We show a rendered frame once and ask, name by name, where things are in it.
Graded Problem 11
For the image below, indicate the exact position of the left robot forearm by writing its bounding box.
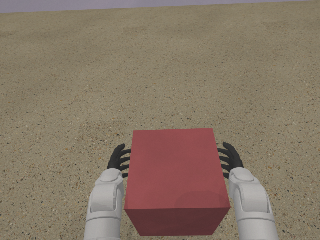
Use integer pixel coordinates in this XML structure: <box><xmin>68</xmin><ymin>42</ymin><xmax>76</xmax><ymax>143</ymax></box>
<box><xmin>83</xmin><ymin>168</ymin><xmax>125</xmax><ymax>240</ymax></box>

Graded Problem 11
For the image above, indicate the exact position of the robot left hand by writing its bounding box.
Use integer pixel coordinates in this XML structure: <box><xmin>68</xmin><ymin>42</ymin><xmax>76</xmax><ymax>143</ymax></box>
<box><xmin>107</xmin><ymin>143</ymin><xmax>131</xmax><ymax>179</ymax></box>

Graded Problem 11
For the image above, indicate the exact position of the carton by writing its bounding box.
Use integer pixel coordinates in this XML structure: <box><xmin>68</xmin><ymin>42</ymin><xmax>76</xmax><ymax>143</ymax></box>
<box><xmin>124</xmin><ymin>128</ymin><xmax>231</xmax><ymax>237</ymax></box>

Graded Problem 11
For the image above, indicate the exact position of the robot right hand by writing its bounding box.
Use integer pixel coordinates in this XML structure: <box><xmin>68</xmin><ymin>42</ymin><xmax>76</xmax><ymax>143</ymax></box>
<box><xmin>217</xmin><ymin>142</ymin><xmax>244</xmax><ymax>179</ymax></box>

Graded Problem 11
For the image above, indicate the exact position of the right robot forearm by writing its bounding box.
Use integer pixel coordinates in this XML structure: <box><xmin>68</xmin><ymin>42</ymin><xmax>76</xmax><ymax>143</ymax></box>
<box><xmin>228</xmin><ymin>167</ymin><xmax>279</xmax><ymax>240</ymax></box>

